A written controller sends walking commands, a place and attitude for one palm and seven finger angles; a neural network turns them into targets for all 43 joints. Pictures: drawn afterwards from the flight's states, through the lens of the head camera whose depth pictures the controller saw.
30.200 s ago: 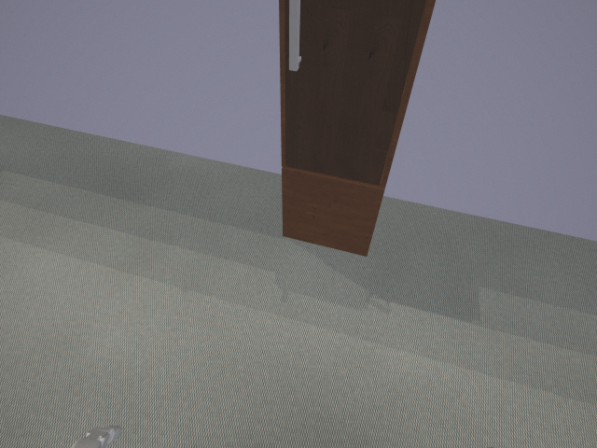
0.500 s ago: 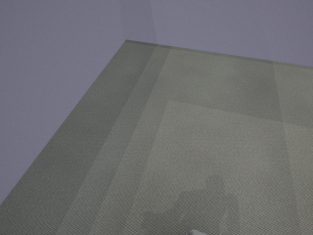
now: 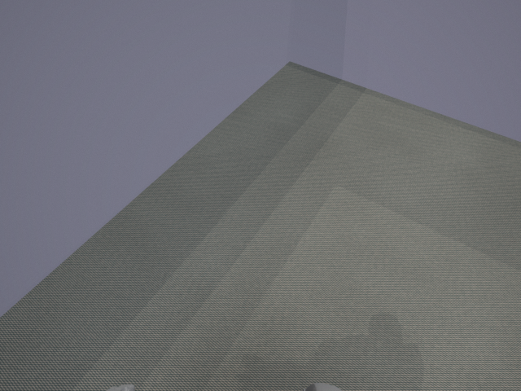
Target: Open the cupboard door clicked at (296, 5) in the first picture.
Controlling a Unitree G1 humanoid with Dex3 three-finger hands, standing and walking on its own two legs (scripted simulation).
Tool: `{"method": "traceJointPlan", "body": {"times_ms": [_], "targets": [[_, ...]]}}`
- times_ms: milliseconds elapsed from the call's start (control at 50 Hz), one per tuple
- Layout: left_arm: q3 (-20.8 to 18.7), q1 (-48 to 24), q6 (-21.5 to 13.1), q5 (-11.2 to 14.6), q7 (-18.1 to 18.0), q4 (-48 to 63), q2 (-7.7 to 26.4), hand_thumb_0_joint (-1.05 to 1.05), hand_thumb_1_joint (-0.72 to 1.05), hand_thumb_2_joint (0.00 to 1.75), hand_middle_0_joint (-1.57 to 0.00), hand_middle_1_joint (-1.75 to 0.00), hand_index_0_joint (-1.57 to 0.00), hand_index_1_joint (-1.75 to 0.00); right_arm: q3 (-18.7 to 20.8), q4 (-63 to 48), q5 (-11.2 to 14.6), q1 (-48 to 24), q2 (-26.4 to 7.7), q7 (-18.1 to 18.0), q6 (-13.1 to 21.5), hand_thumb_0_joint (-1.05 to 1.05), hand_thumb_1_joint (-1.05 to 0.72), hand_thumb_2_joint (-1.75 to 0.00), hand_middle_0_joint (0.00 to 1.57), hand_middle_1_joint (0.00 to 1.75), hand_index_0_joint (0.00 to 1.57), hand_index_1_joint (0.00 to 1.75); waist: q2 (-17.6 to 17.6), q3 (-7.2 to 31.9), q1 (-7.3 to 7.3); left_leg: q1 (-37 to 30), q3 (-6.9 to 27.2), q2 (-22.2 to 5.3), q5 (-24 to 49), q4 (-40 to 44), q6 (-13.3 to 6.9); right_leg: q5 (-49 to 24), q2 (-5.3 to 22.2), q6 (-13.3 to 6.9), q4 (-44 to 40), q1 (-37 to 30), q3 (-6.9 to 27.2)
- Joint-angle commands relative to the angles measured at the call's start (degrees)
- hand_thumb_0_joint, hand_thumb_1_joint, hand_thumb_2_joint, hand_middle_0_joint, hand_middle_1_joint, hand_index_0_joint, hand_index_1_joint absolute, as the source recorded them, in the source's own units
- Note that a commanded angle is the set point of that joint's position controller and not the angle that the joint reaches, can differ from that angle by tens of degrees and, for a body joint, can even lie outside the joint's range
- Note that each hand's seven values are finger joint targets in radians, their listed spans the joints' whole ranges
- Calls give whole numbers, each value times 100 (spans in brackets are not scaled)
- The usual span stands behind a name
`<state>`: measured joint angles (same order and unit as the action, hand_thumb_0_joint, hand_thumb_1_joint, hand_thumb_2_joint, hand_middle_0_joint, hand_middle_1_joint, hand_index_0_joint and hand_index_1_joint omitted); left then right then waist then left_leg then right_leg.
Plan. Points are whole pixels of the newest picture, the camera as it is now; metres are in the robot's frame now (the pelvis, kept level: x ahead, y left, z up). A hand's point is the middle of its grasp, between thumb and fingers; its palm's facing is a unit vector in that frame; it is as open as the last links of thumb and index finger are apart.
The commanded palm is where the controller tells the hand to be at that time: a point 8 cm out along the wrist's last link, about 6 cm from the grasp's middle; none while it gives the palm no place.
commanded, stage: turn to face it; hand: left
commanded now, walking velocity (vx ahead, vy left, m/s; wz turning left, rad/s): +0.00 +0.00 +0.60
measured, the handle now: out of the picture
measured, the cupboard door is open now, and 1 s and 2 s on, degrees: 53 53 53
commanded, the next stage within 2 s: none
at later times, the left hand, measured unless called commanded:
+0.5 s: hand out of the picture -0.03 +0.15 -0.18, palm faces +0.36 -0.90 -0.23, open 7.4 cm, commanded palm none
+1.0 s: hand out of the picture +0.00 +0.11 -0.15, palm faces +0.56 -0.79 -0.25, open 7.4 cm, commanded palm none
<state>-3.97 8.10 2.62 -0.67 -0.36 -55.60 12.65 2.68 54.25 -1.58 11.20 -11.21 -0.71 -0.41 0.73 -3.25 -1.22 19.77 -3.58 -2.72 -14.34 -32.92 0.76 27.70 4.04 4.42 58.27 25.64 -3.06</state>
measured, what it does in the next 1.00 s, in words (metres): steps to the right, turning left: right foot, then left foot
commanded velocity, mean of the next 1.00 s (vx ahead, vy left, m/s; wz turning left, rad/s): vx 0.00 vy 0.00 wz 0.60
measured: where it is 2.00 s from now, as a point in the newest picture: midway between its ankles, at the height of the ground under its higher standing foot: outside the picture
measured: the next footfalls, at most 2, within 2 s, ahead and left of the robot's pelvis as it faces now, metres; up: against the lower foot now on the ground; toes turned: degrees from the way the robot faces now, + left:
right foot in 0.10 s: +0.06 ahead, -0.15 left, +0.00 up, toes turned +0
left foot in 0.48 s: +0.03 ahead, +0.08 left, +0.00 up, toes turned +25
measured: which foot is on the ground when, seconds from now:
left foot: down 0.00-0.10, up 0.12-0.46, down 0.48-0.78, up 0.80-1.00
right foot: up 0.00-0.08, down 0.10-0.48, up 0.50-0.76, down 0.78-1.00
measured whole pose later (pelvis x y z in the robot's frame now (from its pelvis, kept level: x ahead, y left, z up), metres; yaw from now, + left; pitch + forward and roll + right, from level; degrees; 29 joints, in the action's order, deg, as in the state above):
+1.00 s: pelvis +0.04 -0.10 +0.01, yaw +37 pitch +0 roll +3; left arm -2.0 10.8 0.9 -1.5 -0.8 -50.2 11.6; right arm 4.8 53.0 -0.4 8.9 -14.3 1.7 -4.7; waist 1.4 -6.2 -1.7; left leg 25.3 -4.4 -1.4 -26.2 -54.2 3.7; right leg 17.2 7.7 0.8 30.9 13.5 -8.4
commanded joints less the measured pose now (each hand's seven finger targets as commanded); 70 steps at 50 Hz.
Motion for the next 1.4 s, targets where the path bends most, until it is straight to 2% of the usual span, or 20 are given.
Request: {"method": "traceJointPlan", "body": {"times_ms": [0,40,80,200,360,420,460,500,720,760,780,840,980,1040,1060,1080,1100,1160,1340,1380], "targets": [[-85,291,-161,35,-12,493,313,0,90,90,-20,-30,-20,-30,349,-394,-33,-18,-1349,-30,-43,0,-90,-90,20,30,20,30,-1041,727,89,-539,1364,-1143,2038,968,-783,-247,-180,-18,-1629,-668,-94],[-156,861,-230,-1,-32,372,523,0,90,90,-20,-30,-20,-30,378,-542,42,-345,-1247,6,-104,0,-90,-90,20,30,20,30,-458,704,379,226,1178,-657,841,429,-411,-1410,-112,-64,-3280,-1769,-86],[-309,1011,-286,-120,-119,493,1522,0,90,90,-20,-30,-20,-30,314,-865,91,-593,-703,107,-149,0,-90,-90,20,30,20,30,2128,454,558,1466,194,441,-2155,-2408,211,-1952,2461,-1097,-4619,-1767,2493],[-95,538,-354,-66,-157,654,777,0,90,90,-20,-30,-20,-30,227,-614,81,-629,-532,215,-262,0,-90,-90,20,30,20,30,1019,401,153,1367,120,7,-1174,-2967,354,-4658,1437,-999,-3627,-2098,195],[-211,940,-354,-91,-138,514,1101,0,90,90,-20,-30,-20,-30,120,-770,115,-930,-491,243,-197,0,-90,-90,20,30,20,30,1044,680,374,488,-363,132,-1029,-761,214,-5236,1767,-1078,-3156,-2631,-106],[-238,653,-336,-11,-89,564,1112,0,90,90,-20,-30,-20,-30,197,-608,71,-212,-781,214,-134,0,-90,-90,20,30,20,30,521,933,-101,-1107,-295,136,429,721,33,-4474,1592,-612,-2047,-1755,-637],[-78,295,-253,28,-40,966,555,0,90,90,-20,-30,-20,-30,475,-500,28,513,-1875,112,-117,0,-90,-90,20,30,20,30,-1999,1067,-522,-2365,2781,-2249,3807,1232,-1340,1040,325,126,319,834,-596],[-122,28,-156,-38,-67,1109,714,0,90,90,-20,-30,-20,-30,407,-527,13,320,-1778,59,-132,0,-90,-90,20,30,20,30,-956,797,-338,-1579,2288,-2136,2249,1269,-1534,614,376,21,876,894,186],[-165,768,-155,-7,-7,714,598,0,90,90,-20,-30,-20,-30,421,-774,20,-646,-1432,54,-174,0,-90,-90,20,30,20,30,-823,532,325,390,1756,-647,152,895,-603,-1009,-273,-80,-2689,-1646,-97],[-351,1088,-265,-144,-105,710,1508,0,90,90,-20,-30,-20,-30,337,-981,102,-661,-717,106,-178,0,-90,-90,20,30,20,30,1836,540,561,1799,360,651,-1530,-1445,165,-739,1955,-820,-4499,-2471,2338],[-316,941,-257,-98,-135,806,1593,0,90,90,-20,-30,-20,-30,374,-1031,82,-829,-943,139,-179,0,-90,-90,20,30,20,30,1710,528,600,1467,536,358,-2084,-2846,129,-1098,2575,-1274,-4605,-1675,2535],[-152,84,-243,-74,-142,1007,1030,0,90,90,-20,-30,-20,-30,360,-715,46,-500,-809,218,-278,0,-90,-90,20,30,20,30,1439,257,65,1385,449,25,-1247,-3832,213,-1836,1633,-1074,-4130,-1242,1061],[-212,784,-300,-107,-132,733,1220,0,90,90,-20,-30,-20,-30,165,-757,125,-785,-470,271,-177,0,-90,-90,20,30,20,30,996,610,426,582,-315,210,-1220,-955,287,-4602,1650,-1022,-3175,-2461,60],[-248,584,-274,-36,-80,743,1237,0,90,90,-20,-30,-20,-30,196,-652,105,-276,-674,243,-135,0,-90,-90,20,30,20,30,807,694,111,-468,-318,255,-91,346,169,-4008,1553,-667,-2576,-1862,-296],[-232,504,-246,1,-63,823,1097,0,90,90,-20,-30,-20,-30,278,-568,80,116,-990,226,-89,0,-90,-90,20,30,20,30,102,937,-124,-1382,175,-118,883,874,4,-3246,1378,-377,-1797,-1180,-549],[-135,426,-215,35,-21,1021,708,0,90,90,-20,-30,-20,-30,437,-536,38,475,-1614,184,-51,0,-90,-90,20,30,20,30,-1598,1121,-312,-2259,2247,-1632,2700,1056,-700,-200,534,88,-520,391,-741],[-58,-52,-151,3,-47,1209,587,0,90,90,-20,-30,-20,-30,513,-409,33,855,-1896,97,-102,0,-90,-90,20,30,20,30,-1725,1087,-529,-2160,2805,-2187,3850,1116,-1380,1111,266,96,397,913,-143],[-138,-169,-73,-39,-43,1036,653,0,90,90,-20,-30,-20,-30,405,-579,-4,116,-1519,4,-72,0,-90,-90,20,30,20,30,-1556,572,-181,-914,2127,-1412,1579,1339,-1106,101,315,-16,755,737,344],[-109,500,-148,24,-13,786,541,0,90,90,-20,-30,-20,-30,411,-689,11,-380,-1432,18,-129,0,-90,-90,20,30,20,30,-921,734,184,-318,1921,-801,1445,867,-772,-813,-287,-84,-2343,-1217,-4],[-243,1005,-253,-73,-85,724,1112,0,90,90,-20,-30,-20,-30,370,-843,116,-576,-1013,72,-155,0,-90,-90,20,30,20,30,468,733,484,1063,1238,76,-215,-348,-180,-999,819,-402,-4147,-2535,1155]]}}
